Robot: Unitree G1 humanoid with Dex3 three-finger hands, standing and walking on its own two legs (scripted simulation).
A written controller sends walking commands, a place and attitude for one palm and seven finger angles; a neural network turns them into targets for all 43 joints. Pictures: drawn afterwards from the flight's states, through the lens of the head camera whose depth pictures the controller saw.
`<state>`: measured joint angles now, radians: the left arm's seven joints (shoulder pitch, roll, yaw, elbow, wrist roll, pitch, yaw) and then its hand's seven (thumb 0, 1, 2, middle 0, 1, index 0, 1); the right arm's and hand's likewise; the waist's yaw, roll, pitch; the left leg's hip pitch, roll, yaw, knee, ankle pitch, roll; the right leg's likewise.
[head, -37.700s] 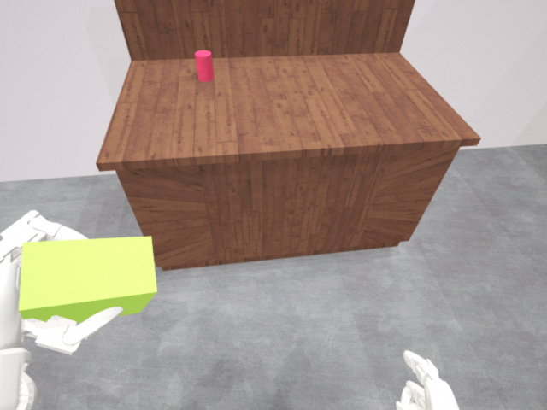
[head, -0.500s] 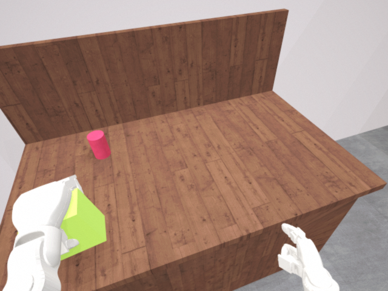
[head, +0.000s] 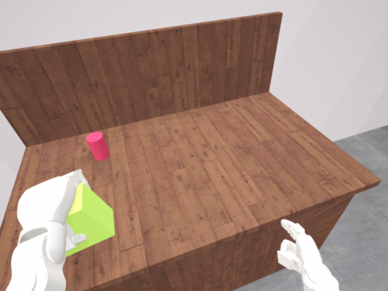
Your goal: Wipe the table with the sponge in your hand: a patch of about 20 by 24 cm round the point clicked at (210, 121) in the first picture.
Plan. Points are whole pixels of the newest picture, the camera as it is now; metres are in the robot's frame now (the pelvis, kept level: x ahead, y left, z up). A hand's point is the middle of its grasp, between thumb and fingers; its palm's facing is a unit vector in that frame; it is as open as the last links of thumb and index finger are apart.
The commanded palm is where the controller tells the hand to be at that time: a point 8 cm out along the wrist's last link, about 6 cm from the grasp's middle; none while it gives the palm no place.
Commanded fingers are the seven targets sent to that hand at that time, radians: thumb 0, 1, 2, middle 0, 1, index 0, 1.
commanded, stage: bring the sponge back beside the body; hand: left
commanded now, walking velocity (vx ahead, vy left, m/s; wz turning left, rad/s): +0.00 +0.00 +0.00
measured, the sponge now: (80, 224) +0.20 +0.28 +0.06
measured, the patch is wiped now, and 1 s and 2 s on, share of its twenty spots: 1.00 1.00 1.00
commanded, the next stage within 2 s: step back with the hand held close in 0.42 s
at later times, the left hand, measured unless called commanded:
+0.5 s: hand (72, 214) +0.19 +0.27 +0.11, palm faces +0.16 -0.18 -0.97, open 10.1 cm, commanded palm +0.15 +0.27 +0.18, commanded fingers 0.00 0.10 1.30 -1.20 -1.60 -1.20 -1.60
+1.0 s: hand (55, 214) +0.16 +0.27 +0.15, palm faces +0.40 -0.84 -0.37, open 10.1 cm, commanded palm +0.11 +0.30 +0.17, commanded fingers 0.00 0.10 1.30 -1.20 -1.60 -1.20 -1.60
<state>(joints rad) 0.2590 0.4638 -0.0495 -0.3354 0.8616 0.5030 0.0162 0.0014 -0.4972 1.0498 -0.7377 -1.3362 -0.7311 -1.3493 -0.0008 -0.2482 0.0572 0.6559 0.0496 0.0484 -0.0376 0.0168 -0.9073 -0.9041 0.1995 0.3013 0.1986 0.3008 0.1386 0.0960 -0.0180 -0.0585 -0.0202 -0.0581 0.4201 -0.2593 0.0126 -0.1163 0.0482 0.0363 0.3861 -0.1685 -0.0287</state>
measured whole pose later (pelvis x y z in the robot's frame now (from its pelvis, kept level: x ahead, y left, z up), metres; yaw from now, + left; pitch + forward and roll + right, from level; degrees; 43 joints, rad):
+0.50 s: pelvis +0.00 -0.01 +0.00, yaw +0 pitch -6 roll +0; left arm 0.26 0.46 -0.05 -0.35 0.85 0.52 0.02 0.00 -0.50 1.05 -0.74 -1.34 -0.73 -1.35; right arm 0.01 -0.25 0.06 0.65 0.05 0.05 -0.04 0.02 -0.91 -0.90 0.20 0.30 0.20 0.30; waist 0.13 0.10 -0.02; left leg -0.07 -0.01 -0.06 0.43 -0.26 0.00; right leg -0.13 0.06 0.04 0.40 -0.17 -0.04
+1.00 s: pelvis -0.04 +0.02 -0.02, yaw +1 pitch +1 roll -2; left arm 0.49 0.41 0.36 -0.57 -0.05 -0.10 0.14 0.00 -0.50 1.05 -0.74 -1.33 -0.73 -1.34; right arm 0.27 -0.24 0.01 0.58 0.02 0.01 -0.08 0.02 -0.91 -0.90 0.20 0.30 0.20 0.30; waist -0.02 -0.04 -0.03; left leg -0.38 -0.05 -0.07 0.66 -0.30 0.03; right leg -0.40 0.03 0.01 0.57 -0.18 0.01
